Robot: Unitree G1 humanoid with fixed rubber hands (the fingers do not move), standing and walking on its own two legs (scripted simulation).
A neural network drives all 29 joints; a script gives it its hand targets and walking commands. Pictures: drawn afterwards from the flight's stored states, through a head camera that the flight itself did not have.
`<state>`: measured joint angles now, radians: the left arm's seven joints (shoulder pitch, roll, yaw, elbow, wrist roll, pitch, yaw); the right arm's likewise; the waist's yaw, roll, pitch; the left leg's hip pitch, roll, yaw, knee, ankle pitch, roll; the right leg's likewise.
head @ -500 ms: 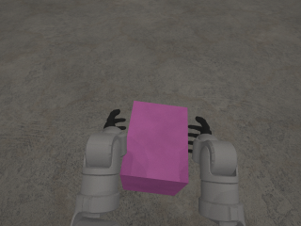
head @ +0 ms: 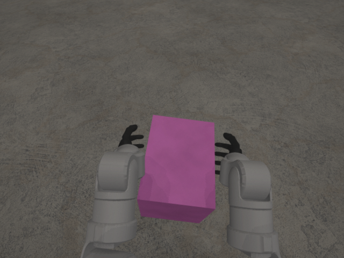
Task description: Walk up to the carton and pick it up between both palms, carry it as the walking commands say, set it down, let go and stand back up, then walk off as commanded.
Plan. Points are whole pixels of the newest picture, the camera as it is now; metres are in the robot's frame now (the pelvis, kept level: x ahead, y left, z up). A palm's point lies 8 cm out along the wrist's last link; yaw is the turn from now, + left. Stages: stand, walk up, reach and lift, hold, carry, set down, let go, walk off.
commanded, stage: carry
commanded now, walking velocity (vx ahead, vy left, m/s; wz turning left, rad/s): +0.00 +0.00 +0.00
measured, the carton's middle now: (176, 170) +0.34 +0.00 +0.01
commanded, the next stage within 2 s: hold in 1.14 s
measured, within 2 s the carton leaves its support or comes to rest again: neither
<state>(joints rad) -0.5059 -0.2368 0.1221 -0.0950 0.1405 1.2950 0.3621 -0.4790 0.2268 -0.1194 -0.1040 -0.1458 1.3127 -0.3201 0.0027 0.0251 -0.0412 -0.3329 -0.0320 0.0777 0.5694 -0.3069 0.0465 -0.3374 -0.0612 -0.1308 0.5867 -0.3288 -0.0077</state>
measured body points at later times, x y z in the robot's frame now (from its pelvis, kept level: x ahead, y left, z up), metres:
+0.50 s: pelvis -0.04 +0.01 +0.00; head -0.06 +0.00 +0.45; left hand +0.29 +0.12 +0.09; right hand +0.28 -0.11 +0.08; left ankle -0.02 +0.09 -0.73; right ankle -0.02 -0.11 -0.73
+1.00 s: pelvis -0.04 +0.01 +0.00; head -0.07 +0.00 +0.45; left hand +0.29 +0.13 +0.06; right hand +0.30 -0.11 +0.07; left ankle -0.02 +0.09 -0.73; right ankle -0.02 -0.11 -0.73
